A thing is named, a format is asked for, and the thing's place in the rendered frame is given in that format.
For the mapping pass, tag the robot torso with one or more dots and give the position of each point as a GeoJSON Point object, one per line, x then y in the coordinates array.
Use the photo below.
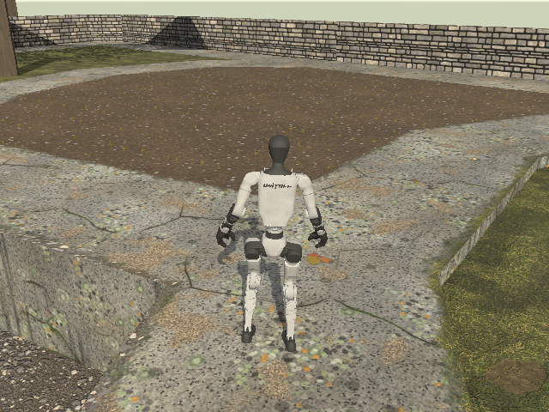
{"type": "Point", "coordinates": [276, 199]}

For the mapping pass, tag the right robot thigh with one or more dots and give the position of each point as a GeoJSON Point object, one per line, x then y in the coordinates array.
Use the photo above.
{"type": "Point", "coordinates": [292, 260]}

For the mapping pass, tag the right robot hand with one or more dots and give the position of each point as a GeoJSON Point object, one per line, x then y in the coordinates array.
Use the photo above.
{"type": "Point", "coordinates": [323, 238]}

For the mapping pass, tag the robot left forearm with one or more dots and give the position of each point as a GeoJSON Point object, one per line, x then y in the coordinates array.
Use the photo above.
{"type": "Point", "coordinates": [229, 221]}

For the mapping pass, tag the left robot upper arm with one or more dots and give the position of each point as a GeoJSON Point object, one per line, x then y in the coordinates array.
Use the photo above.
{"type": "Point", "coordinates": [244, 193]}

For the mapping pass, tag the left robot hand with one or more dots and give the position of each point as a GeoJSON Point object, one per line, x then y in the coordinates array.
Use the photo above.
{"type": "Point", "coordinates": [220, 235]}

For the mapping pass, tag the right robot upper arm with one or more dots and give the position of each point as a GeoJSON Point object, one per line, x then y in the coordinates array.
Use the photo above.
{"type": "Point", "coordinates": [304, 182]}

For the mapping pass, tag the robot right forearm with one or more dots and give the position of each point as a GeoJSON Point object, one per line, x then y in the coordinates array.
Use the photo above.
{"type": "Point", "coordinates": [317, 223]}

